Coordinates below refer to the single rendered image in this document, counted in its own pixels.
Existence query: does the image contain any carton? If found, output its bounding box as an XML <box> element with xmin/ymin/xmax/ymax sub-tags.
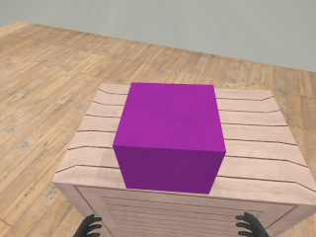
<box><xmin>113</xmin><ymin>82</ymin><xmax>226</xmax><ymax>195</ymax></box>

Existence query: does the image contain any pedestal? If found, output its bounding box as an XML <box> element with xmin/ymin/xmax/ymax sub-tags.
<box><xmin>51</xmin><ymin>83</ymin><xmax>316</xmax><ymax>237</ymax></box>

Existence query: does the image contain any robot right hand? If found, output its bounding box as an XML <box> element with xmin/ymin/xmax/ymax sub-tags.
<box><xmin>235</xmin><ymin>212</ymin><xmax>270</xmax><ymax>237</ymax></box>

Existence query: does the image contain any robot left hand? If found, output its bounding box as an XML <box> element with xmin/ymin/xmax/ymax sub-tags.
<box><xmin>73</xmin><ymin>213</ymin><xmax>103</xmax><ymax>237</ymax></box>

